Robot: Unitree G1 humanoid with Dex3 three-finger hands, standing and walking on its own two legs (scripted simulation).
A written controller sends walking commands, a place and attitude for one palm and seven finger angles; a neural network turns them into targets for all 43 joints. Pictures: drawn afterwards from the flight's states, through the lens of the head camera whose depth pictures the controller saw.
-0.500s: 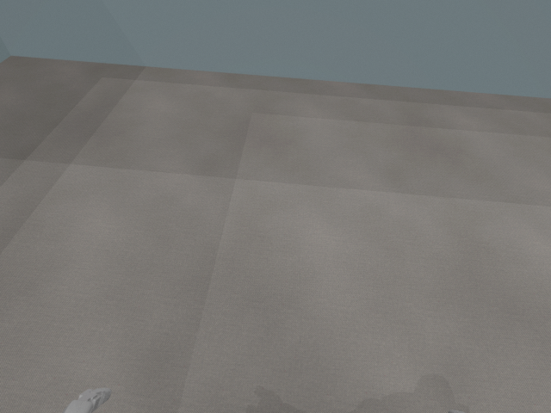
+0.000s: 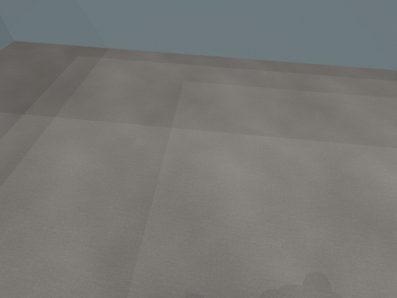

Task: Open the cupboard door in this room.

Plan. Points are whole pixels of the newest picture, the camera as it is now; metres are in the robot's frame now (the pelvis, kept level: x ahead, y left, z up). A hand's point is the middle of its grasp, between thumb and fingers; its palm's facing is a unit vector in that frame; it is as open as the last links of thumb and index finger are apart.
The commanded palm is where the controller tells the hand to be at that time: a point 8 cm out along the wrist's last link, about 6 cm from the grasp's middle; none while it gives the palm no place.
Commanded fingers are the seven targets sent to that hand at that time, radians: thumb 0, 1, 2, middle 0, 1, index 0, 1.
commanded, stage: stand and wait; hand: left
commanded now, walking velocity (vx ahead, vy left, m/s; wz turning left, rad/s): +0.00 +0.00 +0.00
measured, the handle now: out of the picture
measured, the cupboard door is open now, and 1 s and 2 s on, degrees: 0 0 0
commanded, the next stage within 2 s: turn or walk to find it in 0.40 s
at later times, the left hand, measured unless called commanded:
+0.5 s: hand out of the picture +0.08 +0.23 -0.15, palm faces -0.03 -0.94 -0.33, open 7.4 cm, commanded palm none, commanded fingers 0.00 0.90 0.90 -0.20 -0.30 -0.20 -0.30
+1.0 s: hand out of the picture +0.01 +0.21 -0.17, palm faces +0.16 -0.96 -0.25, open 7.4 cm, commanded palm none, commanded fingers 0.00 0.90 0.90 -0.20 -0.30 -0.20 -0.30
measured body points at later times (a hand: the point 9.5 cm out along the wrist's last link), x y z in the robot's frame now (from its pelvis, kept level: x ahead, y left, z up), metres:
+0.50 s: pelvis -0.01 -0.01 +0.00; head -0.01 -0.01 +0.45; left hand +0.08 +0.28 -0.13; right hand +0.06 -0.31 -0.13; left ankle +0.00 +0.11 -0.74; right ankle +0.00 -0.13 -0.74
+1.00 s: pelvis -0.04 -0.01 +0.00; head +0.00 +0.00 +0.44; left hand +0.00 +0.26 -0.15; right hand +0.03 -0.24 -0.15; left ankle +0.00 +0.11 -0.74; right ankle -0.05 -0.15 -0.70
